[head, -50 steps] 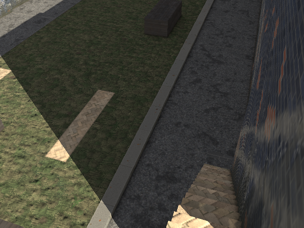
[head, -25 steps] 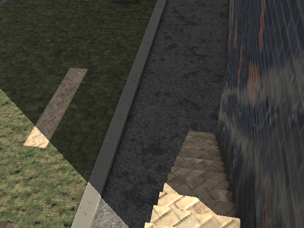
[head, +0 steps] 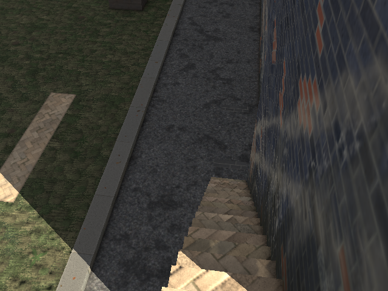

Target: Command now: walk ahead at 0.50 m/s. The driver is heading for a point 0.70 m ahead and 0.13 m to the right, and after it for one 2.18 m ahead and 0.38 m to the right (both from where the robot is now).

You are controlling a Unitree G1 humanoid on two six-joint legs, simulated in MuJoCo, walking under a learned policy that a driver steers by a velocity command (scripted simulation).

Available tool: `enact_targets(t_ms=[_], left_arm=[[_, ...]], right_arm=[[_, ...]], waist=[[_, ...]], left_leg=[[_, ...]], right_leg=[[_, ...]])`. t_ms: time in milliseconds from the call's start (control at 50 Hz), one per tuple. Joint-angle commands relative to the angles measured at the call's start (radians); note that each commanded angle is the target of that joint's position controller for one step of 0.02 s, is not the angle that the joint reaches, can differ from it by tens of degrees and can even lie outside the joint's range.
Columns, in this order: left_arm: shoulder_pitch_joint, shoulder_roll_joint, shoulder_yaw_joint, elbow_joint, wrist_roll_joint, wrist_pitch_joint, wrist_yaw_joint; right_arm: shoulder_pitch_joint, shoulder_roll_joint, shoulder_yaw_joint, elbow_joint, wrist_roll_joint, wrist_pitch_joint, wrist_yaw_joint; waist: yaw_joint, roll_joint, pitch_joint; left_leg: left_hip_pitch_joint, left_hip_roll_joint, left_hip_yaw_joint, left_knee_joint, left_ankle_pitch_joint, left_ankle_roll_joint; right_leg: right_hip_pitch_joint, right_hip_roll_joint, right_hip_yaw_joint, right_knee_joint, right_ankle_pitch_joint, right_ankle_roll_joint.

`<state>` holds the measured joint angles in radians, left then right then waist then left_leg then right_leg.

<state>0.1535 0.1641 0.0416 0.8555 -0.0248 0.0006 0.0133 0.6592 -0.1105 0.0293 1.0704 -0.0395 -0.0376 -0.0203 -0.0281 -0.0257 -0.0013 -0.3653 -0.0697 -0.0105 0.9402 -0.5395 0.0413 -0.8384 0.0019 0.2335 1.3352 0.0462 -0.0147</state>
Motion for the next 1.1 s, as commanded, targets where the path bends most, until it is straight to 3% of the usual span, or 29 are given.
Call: enact_targets(t_ms=[20,80,100,140,200,240,260,280,300,320,340,360,380,400,420,440,500,540,560,620,640,660,680,700,720,740,780,820,1100], left_arm=[[0.015,0.098,0.014,-0.088,-0.009,0.016,-0.021],[-0.051,0.066,0.001,-0.114,-0.014,-0.003,-0.065],[-0.064,0.043,-0.012,-0.122,-0.003,0.003,-0.059],[0.023,0.06,-0.001,-0.103,0.016,0.018,-0.058],[0.235,0.113,0.018,-0.071,0.033,0.026,-0.008],[0.588,0.166,0.049,0.074,0.055,0.002,-0.007],[0.728,0.201,0.035,0.112,0.081,-0.005,-0.015],[0.718,0.228,0.014,0.157,0.061,0.003,-0.029],[0.648,0.249,-0.001,0.161,0.007,0.019,-0.046],[0.521,0.347,0.028,0.157,-0.043,0.031,-0.044],[0.419,0.127,-0.037,0.101,-0.011,0.048,-0.037],[0.395,0.134,-0.05,0.069,0.01,0.029,-0.032],[0.31,0.221,-0.05,0.102,0.004,0.038,-0.02],[0.345,0.242,-0.039,0.111,-0.002,0.033,-0.011],[0.368,0.213,-0.052,0.106,0.046,0.03,0.01],[0.355,0.202,-0.06,0.099,0.03,0.018,0.012],[0.329,0.115,-0.09,0.072,0.008,0.004,0.059],[0.231,0.176,-0.07,0.005,-0.008,0.007,0.066],[0.219,0.22,-0.061,-0.005,0.031,-0.016,0.046],[0.175,0.164,-0.056,-0.023,-0.003,-0.024,0.035],[0.195,0.113,-0.062,-0.014,-0.014,-0.013,0.039],[0.243,0.131,-0.048,0.015,-0.012,-0.016,0.033],[0.342,0.175,-0.026,0.029,-0.006,-0.009,0.038],[0.449,0.144,-0.028,0.053,-0.011,-0.001,0.044],[0.436,0.121,-0.04,0.035,-0.013,0.011,0.044],[0.335,0.146,-0.036,0.024,-0.025,0.023,0.054],[0.33,0.076,-0.06,-0.002,-0.011,0.049,0.056],[0.302,0.081,-0.055,-0.011,-0.023,0.059,0.057],[0.313,0.133,-0.043,-0.015,-0.008,0.034,0.054]], right_arm=[[-0.107,-0.102,-0.021,-0.141,0.052,-0.028,-0.045],[-0.108,-0.158,-0.051,-0.179,0.055,0.018,-0.05],[-0.093,-0.177,-0.067,-0.194,0.057,0.038,-0.046],[-0.15,-0.19,-0.081,-0.216,0.061,0.048,-0.033],[-0.2,-0.133,-0.068,-0.243,0.061,0.068,-0.044],[-0.236,-0.114,-0.071,-0.205,0.084,0.047,0.001],[-0.234,-0.089,-0.084,-0.177,0.139,0.038,0.005],[-0.172,0.001,-0.08,-0.18,0.117,0.044,0.027],[-0.051,-0.008,-0.081,-0.206,0.126,0.053,0.03],[-0.114,-0.009,-0.064,-0.294,0.147,0.057,0.023],[-0.259,-0.081,-0.082,-0.303,0.125,0.082,0.021],[-0.282,-0.076,-0.081,-0.302,0.105,0.084,0.017],[-0.193,0.033,-0.054,-0.332,0.111,0.101,0.035],[-0.224,0.006,-0.051,-0.348,0.1,0.096,0.042],[-0.263,-0.038,-0.08,-0.356,0.142,0.094,0.034],[-0.291,-0.034,-0.076,-0.372,0.142,0.108,0.024],[-0.321,-0.015,-0.068,-0.422,0.097,0.128,0.024],[-0.417,-0.009,-0.049,-0.456,0.086,0.129,0.021],[-0.381,-0.01,-0.049,-0.434,0.074,0.117,0.032],[-0.314,-0.025,-0.033,-0.379,0.045,0.111,0.024],[-0.349,-0.032,-0.027,-0.393,0.022,0.096,0.018],[-0.343,-0.084,-0.044,-0.383,0.026,0.086,0.019],[-0.38,-0.135,-0.049,-0.38,0.053,0.08,0.027],[-0.427,-0.15,-0.054,-0.376,0.072,0.076,0.039],[-0.441,-0.126,-0.044,-0.346,0.051,0.084,0.032],[-0.422,-0.082,-0.036,-0.342,0.036,0.094,0.032],[-0.39,-0.093,-0.036,-0.285,0.028,0.111,0.044],[-0.384,-0.101,-0.043,-0.256,0.028,0.122,0.038],[-0.426,-0.118,-0.059,-0.232,0.056,0.111,0.028]], waist=[[0.047,0.105,0.173],[-0.019,0.141,0.175],[-0.064,0.139,0.171],[-0.045,0.169,0.134],[0.035,0.139,0.125],[0.192,0.047,0.029],[0.254,-0.074,-0.024],[0.158,-0.263,0.034],[0.037,-0.452,-0.035],[-0.02,-0.503,-0.048],[0.003,-0.086,0.067],[0.01,0.019,0.118],[-0.098,-0.12,0.085],[-0.058,-0.107,0.081],[0.004,-0.074,0.076],[0.005,-0.085,0.114],[-0.002,-0.086,0.107],[0.03,-0.135,0.163],[0.005,-0.131,0.155],[-0.011,-0.199,0.143],[0.01,-0.304,0.139],[0.022,-0.265,0.153],[0.069,-0.122,0.158],[0.128,0.01,0.136],[0.13,0.077,0.063],[0.07,0.026,0.07],[0.108,0.125,0.0],[0.092,0.156,-0.023],[0.076,-0.018,-0.026]], left_leg=[[0.02,0.241,-0.473,-0.29,0.137,0.201],[-0.222,0.198,-0.345,-0.305,-0.1,0.162],[-0.228,0.181,-0.32,-0.274,-0.071,0.154],[-0.188,0.175,-0.296,-0.142,-0.025,0.134],[-0.06,0.127,-0.281,0.112,0.062,0.078],[-0.192,0.021,-0.208,0.531,0.039,-0.02],[-0.332,-0.088,-0.153,0.984,-0.34,-0.122],[-0.565,-0.107,-0.166,1.23,-0.539,-0.139],[-0.584,-0.067,-0.201,1.3,-0.476,-0.179],[-0.652,-0.002,-0.208,1.192,-0.342,-0.172],[-0.662,0.035,-0.171,1.154,-0.248,-0.159],[-0.581,0.097,-0.195,1.049,-0.172,-0.121],[-0.6,0.127,-0.176,1.109,-0.224,-0.144],[-0.657,0.146,-0.211,1.151,-0.259,-0.14],[-0.677,0.113,-0.351,1.006,0.06,-0.097],[-0.655,0.141,-0.321,0.888,0.085,-0.092],[-0.547,0.181,-0.274,0.476,0.47,-0.161],[-0.305,0.176,-0.128,0.273,0.537,-0.204],[-0.147,0.151,-0.103,0.399,0.599,-0.196],[0.014,0.146,-0.082,0.084,0.529,-0.179],[0.082,0.126,-0.058,-0.076,0.495,-0.158],[0.138,0.111,-0.075,-0.221,0.531,-0.139],[0.12,0.133,-0.127,-0.362,0.804,-0.112],[0.16,0.14,-0.143,-0.35,0.918,-0.083],[0.208,0.136,-0.135,-0.332,0.961,-0.065],[0.184,0.123,-0.136,-0.43,1.001,-0.079],[0.242,0.148,-0.152,-0.448,1.082,-0.06],[0.276,0.152,-0.164,-0.49,1.077,-0.065],[0.354,0.151,-0.158,-0.603,1.004,-0.084]], right_leg=[[-0.1,-0.084,0.055,-0.357,0.239,0.003],[0.301,-0.056,-0.125,-0.68,0.345,0.002],[0.374,-0.047,-0.157,-0.754,0.36,0.003],[0.451,-0.086,-0.123,-0.787,0.411,-0.028],[0.511,-0.127,-0.167,-1.066,0.253,-0.045],[0.906,-0.128,-0.255,-0.977,0.248,-0.042],[1.007,-0.276,-0.098,-0.904,0.589,-0.097],[1.059,-0.225,-0.152,-0.609,0.848,0.052],[1.018,-0.266,0.027,-0.593,0.87,0.03],[0.909,-0.41,0.379,-0.803,0.242,-0.139],[0.799,-0.347,0.267,-0.9,-0.039,-0.083],[0.709,-0.252,0.172,-0.785,0.267,-0.012],[0.684,-0.361,0.332,-0.768,0.338,-0.031],[0.704,-0.368,0.365,-0.736,0.34,-0.043],[0.642,-0.354,0.315,-0.72,0.152,-0.096],[0.599,-0.319,0.286,-0.724,0.182,-0.076],[0.481,-0.253,0.221,-0.748,-0.192,-0.081],[0.322,-0.206,0.139,-0.856,-0.223,-0.077],[0.222,-0.222,0.108,-0.837,-0.045,-0.09],[0.317,-0.166,-0.079,-0.747,0.362,-0.076],[0.386,-0.111,-0.141,-0.752,0.48,-0.049],[0.439,-0.109,-0.127,-0.74,0.552,-0.053],[0.533,-0.093,-0.102,-0.74,0.505,-0.029],[0.567,-0.102,-0.098,-0.759,0.433,0.001],[0.612,-0.06,-0.151,-0.762,0.371,0.019],[0.659,-0.066,-0.16,-0.723,0.333,0.004],[0.752,-0.092,-0.162,-0.831,0.165,0.047],[0.79,-0.109,-0.179,-0.902,0.072,0.059],[0.855,-0.166,-0.232,-1.07,0.388,0.078]])
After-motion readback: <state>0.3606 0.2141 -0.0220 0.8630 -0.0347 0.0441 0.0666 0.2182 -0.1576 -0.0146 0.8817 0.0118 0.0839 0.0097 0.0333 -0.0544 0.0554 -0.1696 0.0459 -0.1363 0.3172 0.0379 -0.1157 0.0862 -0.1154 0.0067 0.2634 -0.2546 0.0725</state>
